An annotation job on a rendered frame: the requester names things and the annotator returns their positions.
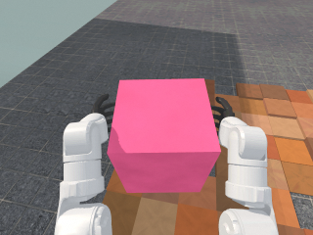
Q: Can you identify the left robot forearm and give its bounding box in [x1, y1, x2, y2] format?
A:
[54, 113, 109, 235]

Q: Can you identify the robot right hand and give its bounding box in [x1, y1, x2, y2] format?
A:
[210, 96, 235, 136]

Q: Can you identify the robot left upper arm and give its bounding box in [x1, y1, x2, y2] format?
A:
[55, 203, 112, 235]

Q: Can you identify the carton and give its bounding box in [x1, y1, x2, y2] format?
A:
[107, 78, 221, 193]

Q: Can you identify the robot right upper arm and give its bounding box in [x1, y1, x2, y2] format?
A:
[218, 209, 278, 235]

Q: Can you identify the right robot forearm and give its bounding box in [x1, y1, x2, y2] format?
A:
[218, 117, 279, 235]

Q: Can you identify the robot left hand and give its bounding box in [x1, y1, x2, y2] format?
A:
[91, 93, 116, 133]

